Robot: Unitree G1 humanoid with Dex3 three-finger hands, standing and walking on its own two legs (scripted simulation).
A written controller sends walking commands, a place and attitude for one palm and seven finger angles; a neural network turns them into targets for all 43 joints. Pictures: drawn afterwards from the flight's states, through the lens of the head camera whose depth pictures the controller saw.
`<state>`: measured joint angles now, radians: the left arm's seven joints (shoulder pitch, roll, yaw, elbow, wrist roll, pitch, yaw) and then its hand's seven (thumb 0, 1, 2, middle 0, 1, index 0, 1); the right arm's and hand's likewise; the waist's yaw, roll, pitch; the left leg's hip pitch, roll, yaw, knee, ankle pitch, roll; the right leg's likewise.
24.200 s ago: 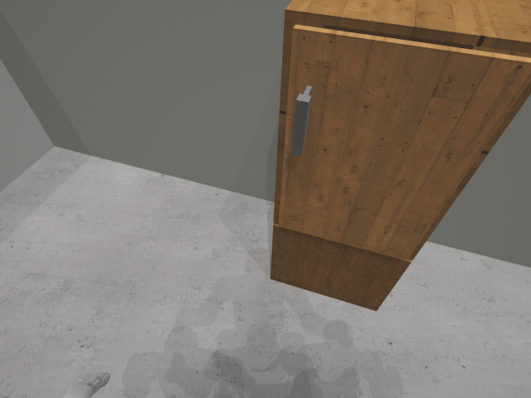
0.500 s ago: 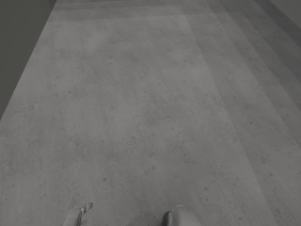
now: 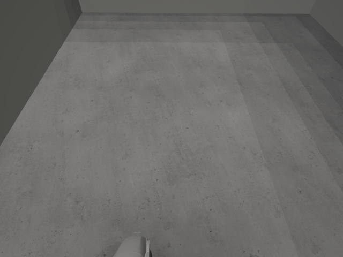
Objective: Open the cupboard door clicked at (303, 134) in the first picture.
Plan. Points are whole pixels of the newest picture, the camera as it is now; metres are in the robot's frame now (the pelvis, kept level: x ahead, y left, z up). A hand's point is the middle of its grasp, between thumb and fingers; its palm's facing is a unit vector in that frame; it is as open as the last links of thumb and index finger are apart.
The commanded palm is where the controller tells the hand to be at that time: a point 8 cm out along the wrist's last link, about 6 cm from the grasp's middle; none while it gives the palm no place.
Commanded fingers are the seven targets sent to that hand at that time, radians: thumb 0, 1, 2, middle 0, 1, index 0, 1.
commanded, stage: turn to face it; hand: left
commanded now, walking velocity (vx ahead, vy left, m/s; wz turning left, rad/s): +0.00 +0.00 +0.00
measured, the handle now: out of the picture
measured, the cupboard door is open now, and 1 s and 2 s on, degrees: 40 40 40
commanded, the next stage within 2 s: none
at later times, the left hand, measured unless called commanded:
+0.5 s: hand (111, 200) +0.29 +0.21 -0.16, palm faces +0.19 -0.95 -0.24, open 7.3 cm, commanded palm none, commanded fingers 0.00 0.90 0.90 -0.20 -0.30 -0.20 -0.30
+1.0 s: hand (111, 254) +0.15 +0.18 -0.19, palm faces +0.55 -0.80 -0.26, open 7.3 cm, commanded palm none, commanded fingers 0.00 0.90 0.90 -0.20 -0.30 -0.20 -0.30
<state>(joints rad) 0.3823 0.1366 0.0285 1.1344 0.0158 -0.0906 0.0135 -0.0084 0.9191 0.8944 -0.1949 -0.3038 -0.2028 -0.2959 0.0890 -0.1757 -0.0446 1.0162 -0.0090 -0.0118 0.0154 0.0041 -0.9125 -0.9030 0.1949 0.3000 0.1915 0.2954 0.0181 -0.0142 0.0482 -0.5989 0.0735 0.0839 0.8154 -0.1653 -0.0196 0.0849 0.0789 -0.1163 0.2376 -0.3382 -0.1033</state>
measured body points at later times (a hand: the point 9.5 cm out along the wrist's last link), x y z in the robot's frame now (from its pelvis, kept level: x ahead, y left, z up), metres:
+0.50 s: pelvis +0.19 -0.01 +0.00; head +0.24 +0.00 +0.44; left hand +0.28 +0.26 -0.14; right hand +0.23 -0.25 -0.16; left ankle +0.15 +0.09 -0.74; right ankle +0.26 -0.14 -0.71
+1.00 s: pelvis +0.25 -0.02 -0.02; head +0.29 +0.03 +0.43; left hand +0.13 +0.22 -0.17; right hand +0.52 -0.16 -0.14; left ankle +0.21 +0.07 -0.74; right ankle +0.26 -0.14 -0.73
